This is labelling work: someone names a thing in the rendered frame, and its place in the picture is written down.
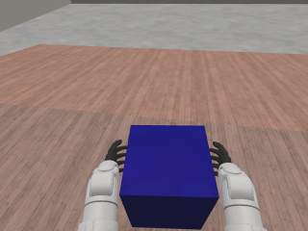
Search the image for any left robot forearm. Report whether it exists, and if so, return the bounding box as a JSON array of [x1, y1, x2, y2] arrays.
[[77, 160, 119, 231]]

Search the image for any left robot hand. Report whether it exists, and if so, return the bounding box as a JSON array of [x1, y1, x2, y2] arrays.
[[105, 140, 127, 173]]

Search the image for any carton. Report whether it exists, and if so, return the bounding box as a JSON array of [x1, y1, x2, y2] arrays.
[[119, 125, 219, 230]]

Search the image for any right robot forearm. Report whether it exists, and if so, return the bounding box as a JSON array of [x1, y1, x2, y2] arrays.
[[218, 163, 268, 231]]

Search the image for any right robot hand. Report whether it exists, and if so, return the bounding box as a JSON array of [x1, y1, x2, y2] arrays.
[[209, 141, 232, 177]]

